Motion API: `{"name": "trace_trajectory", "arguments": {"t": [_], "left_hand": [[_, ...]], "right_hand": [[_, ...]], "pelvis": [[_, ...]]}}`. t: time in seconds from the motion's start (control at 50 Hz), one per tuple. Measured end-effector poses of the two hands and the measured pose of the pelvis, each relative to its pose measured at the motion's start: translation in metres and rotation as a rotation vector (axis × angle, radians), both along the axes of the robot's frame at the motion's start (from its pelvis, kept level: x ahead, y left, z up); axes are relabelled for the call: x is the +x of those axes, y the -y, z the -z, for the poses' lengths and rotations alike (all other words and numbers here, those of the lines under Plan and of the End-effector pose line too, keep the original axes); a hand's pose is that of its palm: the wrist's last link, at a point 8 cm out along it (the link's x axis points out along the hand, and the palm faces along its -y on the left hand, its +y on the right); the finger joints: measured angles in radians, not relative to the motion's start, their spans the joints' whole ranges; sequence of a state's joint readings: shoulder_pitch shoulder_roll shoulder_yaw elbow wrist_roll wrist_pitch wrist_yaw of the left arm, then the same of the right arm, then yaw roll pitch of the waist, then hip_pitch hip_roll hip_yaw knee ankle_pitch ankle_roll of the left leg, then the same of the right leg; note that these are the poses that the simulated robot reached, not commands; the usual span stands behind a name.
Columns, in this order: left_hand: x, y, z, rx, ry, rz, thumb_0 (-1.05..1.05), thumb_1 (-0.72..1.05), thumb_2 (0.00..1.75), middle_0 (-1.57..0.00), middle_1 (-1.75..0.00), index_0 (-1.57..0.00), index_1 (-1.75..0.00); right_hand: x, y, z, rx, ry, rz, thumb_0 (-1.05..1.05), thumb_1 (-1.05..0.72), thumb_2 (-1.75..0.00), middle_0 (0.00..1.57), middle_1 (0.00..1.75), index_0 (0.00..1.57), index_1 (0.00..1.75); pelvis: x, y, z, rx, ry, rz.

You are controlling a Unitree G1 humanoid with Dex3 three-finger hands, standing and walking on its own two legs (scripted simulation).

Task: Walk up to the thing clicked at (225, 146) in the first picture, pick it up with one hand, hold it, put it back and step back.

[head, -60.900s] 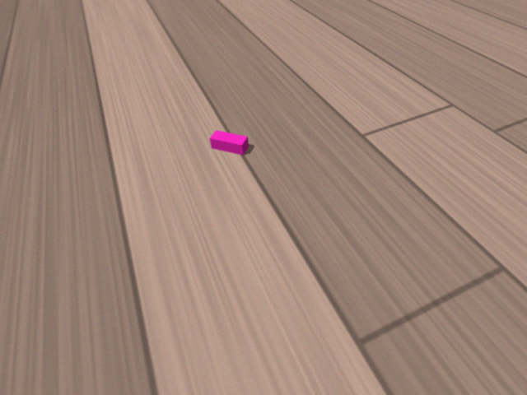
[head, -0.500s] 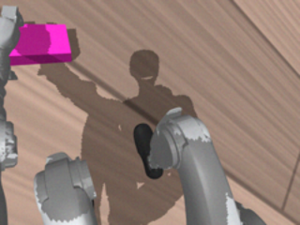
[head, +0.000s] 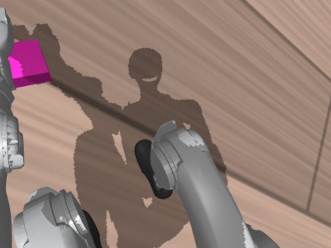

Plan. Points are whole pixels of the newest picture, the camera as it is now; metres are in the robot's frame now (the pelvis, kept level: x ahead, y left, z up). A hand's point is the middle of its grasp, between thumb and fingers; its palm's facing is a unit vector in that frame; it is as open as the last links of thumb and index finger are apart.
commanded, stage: rest palm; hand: left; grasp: from above
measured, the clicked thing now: out of the picture +0.61 +0.13 -0.31
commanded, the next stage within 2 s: close in 1.62 s
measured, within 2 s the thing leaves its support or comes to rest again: neither
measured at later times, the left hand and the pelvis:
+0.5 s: hand out of the picture +0.56 +0.13 -0.24, palm faces -0.45 +0.00 -0.90, open 13.9 cm; pelvis -0.01 +0.01 +0.00, yaw -3 degrees
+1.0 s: hand out of the picture +0.57 +0.13 -0.25, palm faces -0.41 -0.03 -0.91, open 13.9 cm; pelvis -0.01 +0.00 -0.01, yaw -3 degrees
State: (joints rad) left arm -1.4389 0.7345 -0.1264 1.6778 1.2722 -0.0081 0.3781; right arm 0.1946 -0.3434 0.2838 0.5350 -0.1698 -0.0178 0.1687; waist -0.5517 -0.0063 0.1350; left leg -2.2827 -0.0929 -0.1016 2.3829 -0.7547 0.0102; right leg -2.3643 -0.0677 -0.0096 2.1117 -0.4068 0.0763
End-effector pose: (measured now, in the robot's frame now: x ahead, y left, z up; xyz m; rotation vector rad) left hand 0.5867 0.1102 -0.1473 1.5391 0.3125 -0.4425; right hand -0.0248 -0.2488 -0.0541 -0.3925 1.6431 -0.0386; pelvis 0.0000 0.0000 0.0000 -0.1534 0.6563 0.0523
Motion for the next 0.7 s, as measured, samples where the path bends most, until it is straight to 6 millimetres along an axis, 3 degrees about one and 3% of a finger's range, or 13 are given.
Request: {"name": "trace_trajectory", "arguments": {"t": [0.1, 0.26, 0.44, 0.56, 0.7], "left_hand": [[-0.018, -0.024, 0.034, -0.027, -0.038, -0.008, 0.0, -0.47, 0.98, -0.08, -1.04, -0.09, -1.02], [-0.017, -0.041, 0.028, -0.055, 0.025, 0.04, 0.0, -0.51, 1.01, -0.06, -1.03, -0.08, -1.02], [-0.018, -0.027, 0.025, -0.073, 0.018, 0.087, 0.0, -0.5, 1.03, -0.08, -1.03, -0.08, -1.03], [-0.024, -0.014, 0.035, -0.089, 0.034, 0.114, 0.0, -0.47, 0.99, -0.08, -1.04, -0.09, -1.02], [-0.021, -0.013, 0.043, -0.083, 0.085, 0.081, 0.0, -0.46, 0.96, -0.07, -1.05, -0.1, -1.02]], "right_hand": [[-0.002, 0.01, -0.003, -0.031, -0.031, -0.05, -0.01, -0.9, -0.9, 0.2, 0.3, 0.21, 0.3], [0.006, 0.026, -0.01, -0.093, -0.047, -0.135, -0.01, -0.91, -0.9, 0.2, 0.3, 0.2, 0.3], [0.015, 0.014, -0.023, -0.107, 0.019, -0.159, -0.01, -0.91, -0.9, 0.2, 0.3, 0.2, 0.3], [0.006, -0.003, -0.029, -0.075, 0.02, -0.146, -0.01, -0.91, -0.9, 0.2, 0.3, 0.2, 0.3], [-0.005, -0.015, -0.032, -0.024, 0.006, -0.121, -0.01, -0.91, -0.9, 0.2, 0.3, 0.2, 0.3]], "pelvis": [[-0.005, 0.004, 0.004, -0.005, 0.023, 0.0], [-0.006, 0.003, 0.01, -0.026, 0.049, -0.001], [-0.005, -0.004, 0.006, -0.058, 0.05, -0.001], [-0.005, -0.007, 0.003, -0.066, 0.047, 0.003], [-0.004, -0.007, 0.005, -0.066, 0.038, 0.006]]}}
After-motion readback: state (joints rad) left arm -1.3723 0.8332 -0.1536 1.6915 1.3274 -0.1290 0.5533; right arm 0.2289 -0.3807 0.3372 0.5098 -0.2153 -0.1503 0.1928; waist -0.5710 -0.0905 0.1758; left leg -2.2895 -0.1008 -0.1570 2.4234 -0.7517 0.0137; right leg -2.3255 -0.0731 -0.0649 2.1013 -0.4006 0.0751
